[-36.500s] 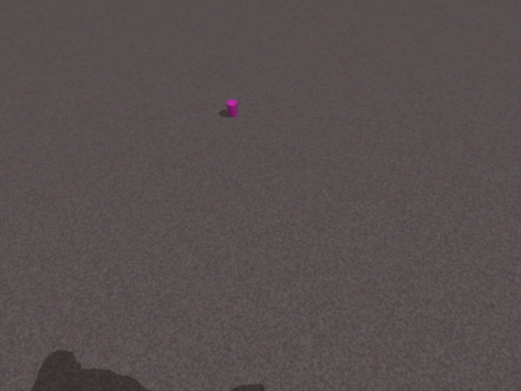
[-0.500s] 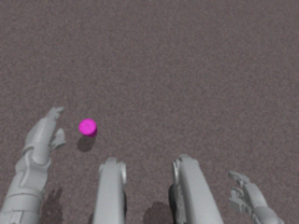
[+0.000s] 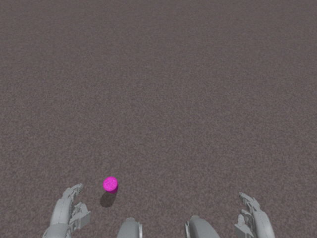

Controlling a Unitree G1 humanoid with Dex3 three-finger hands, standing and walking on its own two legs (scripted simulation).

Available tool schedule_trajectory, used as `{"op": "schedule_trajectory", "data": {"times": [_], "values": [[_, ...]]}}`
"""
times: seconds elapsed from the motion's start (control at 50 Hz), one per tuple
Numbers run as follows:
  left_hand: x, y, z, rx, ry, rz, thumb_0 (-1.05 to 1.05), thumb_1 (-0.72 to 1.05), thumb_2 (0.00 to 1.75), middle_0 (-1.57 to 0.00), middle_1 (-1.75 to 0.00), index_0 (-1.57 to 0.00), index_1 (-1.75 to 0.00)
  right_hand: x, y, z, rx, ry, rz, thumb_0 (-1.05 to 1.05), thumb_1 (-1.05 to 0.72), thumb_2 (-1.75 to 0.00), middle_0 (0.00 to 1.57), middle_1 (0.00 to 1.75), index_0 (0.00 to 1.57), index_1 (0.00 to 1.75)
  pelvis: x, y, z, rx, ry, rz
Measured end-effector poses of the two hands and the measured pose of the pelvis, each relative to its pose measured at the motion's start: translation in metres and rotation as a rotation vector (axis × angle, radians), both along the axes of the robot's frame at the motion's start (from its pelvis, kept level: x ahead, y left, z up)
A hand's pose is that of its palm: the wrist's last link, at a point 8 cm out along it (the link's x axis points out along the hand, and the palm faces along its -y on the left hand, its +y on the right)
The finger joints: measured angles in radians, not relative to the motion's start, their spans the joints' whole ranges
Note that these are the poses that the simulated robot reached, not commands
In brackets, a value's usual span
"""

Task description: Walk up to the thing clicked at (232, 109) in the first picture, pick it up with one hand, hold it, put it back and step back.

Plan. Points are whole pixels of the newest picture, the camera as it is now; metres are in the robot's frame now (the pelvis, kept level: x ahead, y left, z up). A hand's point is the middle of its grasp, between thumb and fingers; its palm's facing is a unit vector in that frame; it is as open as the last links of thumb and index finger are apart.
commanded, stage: home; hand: left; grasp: from above
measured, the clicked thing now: (111, 186) +0.45 +0.24 -0.62
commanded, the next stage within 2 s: none
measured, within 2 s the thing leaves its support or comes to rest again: neither
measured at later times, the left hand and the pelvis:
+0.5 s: hand (79, 229) +0.18 +0.18 +0.00, palm faces +0.09 -0.98 -0.20, open 7.4 cm; pelvis +0.02 +0.00 +0.05, yaw +1 degrees
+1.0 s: hand (78, 229) +0.18 +0.19 +0.00, palm faces +0.06 -0.98 -0.21, open 7.4 cm; pelvis +0.02 +0.00 +0.04, yaw +1 degrees
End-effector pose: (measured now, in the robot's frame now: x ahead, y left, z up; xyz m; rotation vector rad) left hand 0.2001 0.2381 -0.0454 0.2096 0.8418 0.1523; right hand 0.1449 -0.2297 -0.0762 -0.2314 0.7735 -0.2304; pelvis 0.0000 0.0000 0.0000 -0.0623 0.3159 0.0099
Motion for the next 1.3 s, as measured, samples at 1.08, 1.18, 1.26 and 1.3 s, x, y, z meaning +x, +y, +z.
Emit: {"op": "schedule_trajectory", "data": {"times": [1.08,1.18,1.26,1.3], "values": [[-0.037,-0.004,0.071,-0.038,-0.034,0.007,0.01,0.90,0.89,-0.20,-0.30,-0.20,-0.30,0.023,-0.003,0.063,-0.041,-0.175,0.020,0.01,-0.90,-0.90,0.20,0.30,0.20,0.30,0.020,0.003,0.045,0.013,-0.145,0.011],[-0.037,-0.005,0.071,-0.041,-0.031,0.008,0.01,0.90,0.89,-0.20,-0.30,-0.20,-0.30,0.027,-0.004,0.065,-0.043,-0.185,0.027,0.01,-0.90,-0.90,0.20,0.30,0.20,0.30,0.020,0.002,0.045,0.014,-0.144,0.012],[-0.037,-0.005,0.071,-0.041,-0.028,0.007,0.01,0.90,0.89,-0.20,-0.30,-0.20,-0.30,0.030,-0.004,0.066,-0.043,-0.192,0.029,0.01,-0.90,-0.90,0.20,0.30,0.20,0.30,0.021,0.002,0.045,0.014,-0.142,0.012],[-0.037,-0.005,0.071,-0.041,-0.028,0.009,0.01,0.90,0.89,-0.20,-0.30,-0.20,-0.30,0.031,-0.004,0.067,-0.044,-0.192,0.030,0.01,-0.90,-0.90,0.20,0.30,0.20,0.30,0.022,0.002,0.045,0.014,-0.141,0.013]]}}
